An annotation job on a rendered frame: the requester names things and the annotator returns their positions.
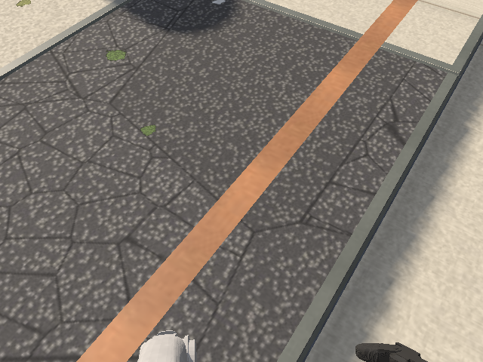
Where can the robot right hand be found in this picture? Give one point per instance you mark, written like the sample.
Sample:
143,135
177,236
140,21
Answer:
379,352

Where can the left robot thigh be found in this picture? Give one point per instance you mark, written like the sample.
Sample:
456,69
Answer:
168,348

